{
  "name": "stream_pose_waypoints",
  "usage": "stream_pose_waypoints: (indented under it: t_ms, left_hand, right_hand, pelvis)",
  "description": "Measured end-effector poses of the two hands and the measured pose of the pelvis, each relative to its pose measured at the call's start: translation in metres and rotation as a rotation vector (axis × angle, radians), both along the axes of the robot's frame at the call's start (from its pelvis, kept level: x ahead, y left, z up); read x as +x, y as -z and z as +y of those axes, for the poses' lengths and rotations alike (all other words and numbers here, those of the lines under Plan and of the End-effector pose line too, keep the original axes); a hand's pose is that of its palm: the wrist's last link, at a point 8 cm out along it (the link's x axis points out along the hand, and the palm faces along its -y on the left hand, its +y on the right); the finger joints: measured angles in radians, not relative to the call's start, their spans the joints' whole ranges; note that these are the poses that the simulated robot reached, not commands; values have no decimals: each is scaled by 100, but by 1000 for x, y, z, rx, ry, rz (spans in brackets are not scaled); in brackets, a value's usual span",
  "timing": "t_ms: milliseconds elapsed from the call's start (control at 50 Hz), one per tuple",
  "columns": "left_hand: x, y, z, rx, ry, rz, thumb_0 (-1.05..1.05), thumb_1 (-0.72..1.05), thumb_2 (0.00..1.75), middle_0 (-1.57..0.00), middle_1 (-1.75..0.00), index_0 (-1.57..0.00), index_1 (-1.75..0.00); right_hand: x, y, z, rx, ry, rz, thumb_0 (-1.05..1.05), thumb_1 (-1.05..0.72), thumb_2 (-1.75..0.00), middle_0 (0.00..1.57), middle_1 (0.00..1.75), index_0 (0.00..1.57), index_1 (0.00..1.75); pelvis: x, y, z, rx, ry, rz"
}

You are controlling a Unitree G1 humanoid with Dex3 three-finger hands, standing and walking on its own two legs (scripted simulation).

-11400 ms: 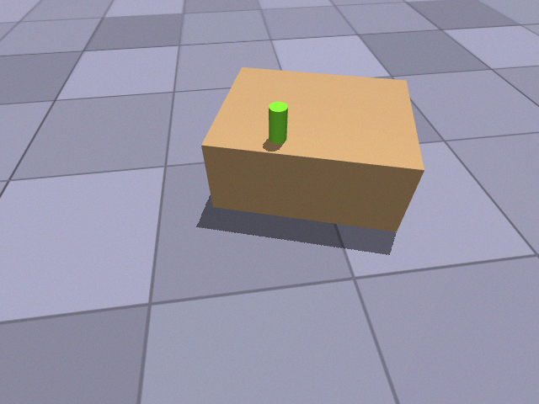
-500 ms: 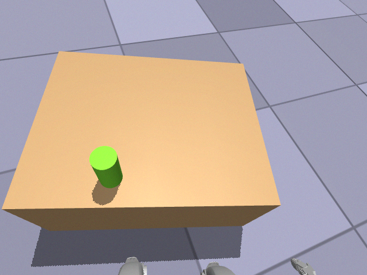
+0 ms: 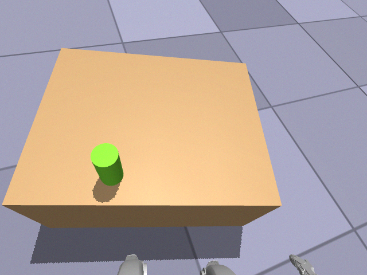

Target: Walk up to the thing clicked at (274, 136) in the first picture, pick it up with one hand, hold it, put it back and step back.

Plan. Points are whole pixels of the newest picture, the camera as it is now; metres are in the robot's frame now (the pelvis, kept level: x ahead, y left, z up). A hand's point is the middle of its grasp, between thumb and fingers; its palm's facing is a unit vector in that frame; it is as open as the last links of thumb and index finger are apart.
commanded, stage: go down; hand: left
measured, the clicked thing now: (108, 165) +0.46 +0.20 -0.23
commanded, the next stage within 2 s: none
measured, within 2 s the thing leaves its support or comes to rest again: neither
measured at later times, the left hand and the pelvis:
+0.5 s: hand out of the picture +0.34 +0.41 +0.03, palm faces +0.24 -0.97 -0.05, open 16.9 cm; pelvis +0.00 +0.00 -0.01, yaw +0 degrees
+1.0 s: hand out of the picture +0.34 +0.41 +0.04, palm faces +0.25 -0.97 -0.03, open 16.8 cm; pelvis +0.00 +0.00 -0.01, yaw +0 degrees
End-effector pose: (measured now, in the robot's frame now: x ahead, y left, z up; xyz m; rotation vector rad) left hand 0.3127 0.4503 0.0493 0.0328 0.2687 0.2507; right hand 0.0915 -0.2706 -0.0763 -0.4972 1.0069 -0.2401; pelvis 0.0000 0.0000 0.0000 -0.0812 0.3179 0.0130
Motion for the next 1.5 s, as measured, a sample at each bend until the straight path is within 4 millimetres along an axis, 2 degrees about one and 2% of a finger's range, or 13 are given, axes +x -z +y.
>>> stream_pose_waypoints:
  t_ms: [500, 860, 1140, 1500]
  left_hand:
    - [-2, 8, 2, -6, -1, -55, -1, -37, 5, -5, -1, -4, -3]
    - [-4, 3, 3, -7, -3, -95, -1, -36, 5, -5, -1, -4, -3]
    - [-7, 8, 5, -12, -4, -124, -1, -34, 5, -5, -1, -4, -2]
    - [-3, 5, 3, -18, 0, -161, -1, -31, 4, -4, -1, -4, -1]
  right_hand:
    - [0, 11, 2, 0, -7, 17, 0, -90, -91, 21, 30, 20, 30]
    - [6, 12, 0, -5, -18, -1, 0, -90, -91, 21, 30, 20, 30]
    - [5, 17, 0, -10, -25, 12, 0, -90, -91, 21, 30, 20, 30]
    - [6, 21, 2, -5, -23, 6, 0, -91, -91, 21, 30, 20, 30]
  pelvis:
    - [-2, 8, -1, -2, 2, 25]
    - [-4, 10, -2, -1, 0, 27]
    - [-5, 14, -4, -3, -2, 37]
    - [-6, 17, -3, -4, 0, 45]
